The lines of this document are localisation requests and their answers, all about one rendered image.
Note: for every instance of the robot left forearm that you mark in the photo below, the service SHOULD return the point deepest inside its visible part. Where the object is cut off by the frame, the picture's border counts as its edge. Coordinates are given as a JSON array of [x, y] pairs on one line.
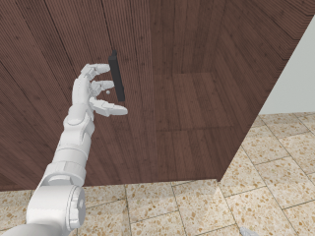
[[70, 158]]

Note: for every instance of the left robot upper arm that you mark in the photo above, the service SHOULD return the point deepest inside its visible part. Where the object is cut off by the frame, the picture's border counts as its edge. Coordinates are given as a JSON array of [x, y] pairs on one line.
[[55, 210]]

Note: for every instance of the wardrobe door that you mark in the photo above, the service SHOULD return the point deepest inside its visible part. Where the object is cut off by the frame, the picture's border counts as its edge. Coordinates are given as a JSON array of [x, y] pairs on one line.
[[4, 181], [44, 46]]

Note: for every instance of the robot right hand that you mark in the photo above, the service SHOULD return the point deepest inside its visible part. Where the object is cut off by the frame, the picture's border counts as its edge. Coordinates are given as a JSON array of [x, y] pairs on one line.
[[247, 232]]

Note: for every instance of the robot left hand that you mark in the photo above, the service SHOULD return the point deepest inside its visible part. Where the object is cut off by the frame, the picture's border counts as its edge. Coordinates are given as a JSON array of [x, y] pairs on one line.
[[85, 92]]

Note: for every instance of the handle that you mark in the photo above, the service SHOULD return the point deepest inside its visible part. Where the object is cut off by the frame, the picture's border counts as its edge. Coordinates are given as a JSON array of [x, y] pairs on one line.
[[116, 76]]

